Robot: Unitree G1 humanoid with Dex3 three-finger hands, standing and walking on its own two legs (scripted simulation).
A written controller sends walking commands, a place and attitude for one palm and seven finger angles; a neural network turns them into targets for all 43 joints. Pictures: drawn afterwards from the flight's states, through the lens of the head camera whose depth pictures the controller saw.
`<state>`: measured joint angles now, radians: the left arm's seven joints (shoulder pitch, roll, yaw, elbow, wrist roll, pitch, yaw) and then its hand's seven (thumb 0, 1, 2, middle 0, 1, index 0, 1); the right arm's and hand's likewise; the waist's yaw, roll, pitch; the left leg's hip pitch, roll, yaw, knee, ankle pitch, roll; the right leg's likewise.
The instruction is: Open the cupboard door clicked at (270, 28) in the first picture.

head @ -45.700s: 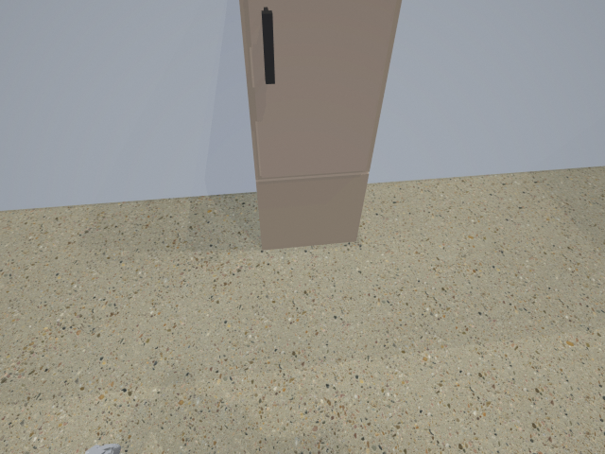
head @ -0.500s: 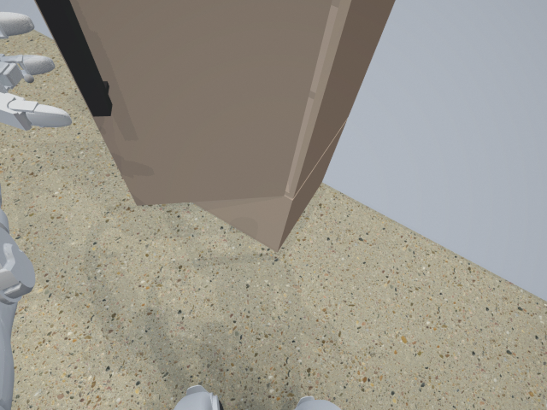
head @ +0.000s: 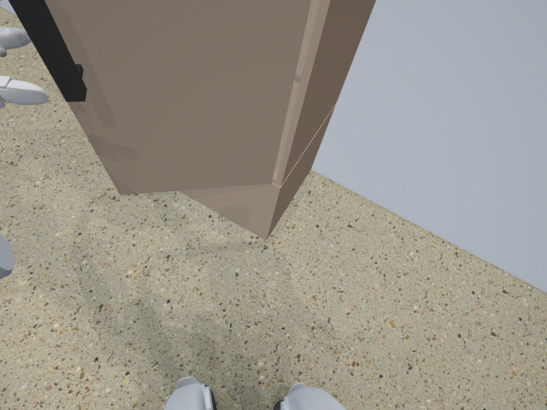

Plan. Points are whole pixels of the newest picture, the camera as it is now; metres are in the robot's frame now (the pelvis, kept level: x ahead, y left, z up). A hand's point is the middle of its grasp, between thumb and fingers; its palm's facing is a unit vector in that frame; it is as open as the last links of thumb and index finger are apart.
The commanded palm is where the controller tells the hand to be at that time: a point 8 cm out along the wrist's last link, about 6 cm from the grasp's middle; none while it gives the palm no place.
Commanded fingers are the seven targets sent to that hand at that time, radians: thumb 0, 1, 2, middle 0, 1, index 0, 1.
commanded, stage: slide the fingers in behind the handle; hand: left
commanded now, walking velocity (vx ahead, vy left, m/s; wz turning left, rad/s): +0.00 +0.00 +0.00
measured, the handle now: (51, 30) +0.60 +0.22 +0.15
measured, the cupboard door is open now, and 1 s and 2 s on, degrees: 39 39 40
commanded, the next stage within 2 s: close the thumb around the handle in 1.62 s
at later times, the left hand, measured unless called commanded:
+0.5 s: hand (27, 53) +0.55 +0.23 +0.16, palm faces +0.03 -1.00 +0.01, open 14.0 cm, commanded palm +0.53 +0.27 +0.15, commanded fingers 0.00 -0.50 0.30 -0.30 -1.20 -0.30 -1.20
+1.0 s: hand (61, 53) +0.55 +0.20 +0.16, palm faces +0.03 -1.00 +0.02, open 14.0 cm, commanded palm +0.53 +0.24 +0.15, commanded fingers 0.00 -0.50 0.30 -0.30 -1.20 -0.30 -1.20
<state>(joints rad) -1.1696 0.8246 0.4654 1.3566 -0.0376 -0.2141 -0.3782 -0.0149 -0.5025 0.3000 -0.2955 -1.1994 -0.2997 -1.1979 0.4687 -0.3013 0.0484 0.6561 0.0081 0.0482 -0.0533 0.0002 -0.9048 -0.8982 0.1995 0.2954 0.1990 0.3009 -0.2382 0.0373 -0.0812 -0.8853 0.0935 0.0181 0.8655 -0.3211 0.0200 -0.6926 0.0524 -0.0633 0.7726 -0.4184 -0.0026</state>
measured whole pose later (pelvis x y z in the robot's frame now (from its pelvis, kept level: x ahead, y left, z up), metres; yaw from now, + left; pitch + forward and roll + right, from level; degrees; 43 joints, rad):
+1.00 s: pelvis +0.00 +0.00 +0.00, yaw +0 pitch +18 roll -4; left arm -1.15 0.66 0.41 1.32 -0.05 -0.22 -0.25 -0.01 -0.50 0.30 -0.30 -1.20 -0.30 -1.20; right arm 0.46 -0.28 0.03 0.66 -0.01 0.03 -0.02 0.00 -0.91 -0.90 0.20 0.30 0.20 0.30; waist -0.23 0.04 -0.09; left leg -0.85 0.08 0.02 0.85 -0.32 0.02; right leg -0.67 0.04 -0.06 0.78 -0.43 -0.01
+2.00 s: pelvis +0.02 -0.01 +0.01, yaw +1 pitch +17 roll -3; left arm -1.06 0.55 0.37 1.22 -0.09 -0.22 -0.20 -0.01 -0.16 0.45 -0.27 -1.24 -0.29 -1.24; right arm 0.43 -0.27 0.01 0.68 -0.01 0.03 0.00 0.00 -0.91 -0.90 0.20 0.30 0.20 0.30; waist -0.18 0.05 -0.10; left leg -0.79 0.07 0.02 0.83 -0.34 0.01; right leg -0.61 0.04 -0.06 0.75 -0.45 -0.01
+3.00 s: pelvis +0.03 -0.01 +0.02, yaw -1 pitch +12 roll -2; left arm -0.66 0.43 0.38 0.84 -0.18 -0.17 -0.25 0.00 0.67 0.71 -0.34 -1.35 -0.33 -1.35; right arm 0.43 -0.27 0.00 0.61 0.04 0.06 -0.01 0.00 -0.91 -0.90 0.20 0.30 0.20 0.30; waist -0.13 0.05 -0.14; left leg -0.63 0.08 0.08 0.75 -0.34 0.01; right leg -0.47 0.04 0.00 0.69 -0.43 -0.01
